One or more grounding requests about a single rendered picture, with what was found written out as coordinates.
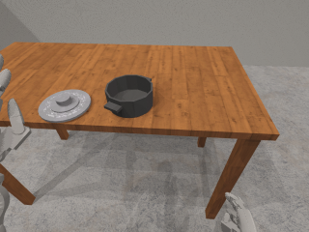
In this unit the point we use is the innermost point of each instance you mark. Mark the pot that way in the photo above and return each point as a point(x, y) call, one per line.
point(129, 95)

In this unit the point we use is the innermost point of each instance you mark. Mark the lid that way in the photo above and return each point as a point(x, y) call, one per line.
point(52, 112)

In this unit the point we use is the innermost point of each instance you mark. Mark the right robot hand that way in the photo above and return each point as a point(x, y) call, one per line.
point(242, 219)

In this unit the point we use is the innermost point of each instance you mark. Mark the knob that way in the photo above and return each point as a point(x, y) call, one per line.
point(63, 99)

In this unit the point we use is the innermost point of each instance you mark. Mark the left robot forearm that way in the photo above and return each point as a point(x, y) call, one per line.
point(4, 203)

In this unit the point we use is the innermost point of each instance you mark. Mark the left robot hand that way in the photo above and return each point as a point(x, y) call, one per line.
point(11, 137)

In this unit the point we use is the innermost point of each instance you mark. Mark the table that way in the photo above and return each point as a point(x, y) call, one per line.
point(199, 91)

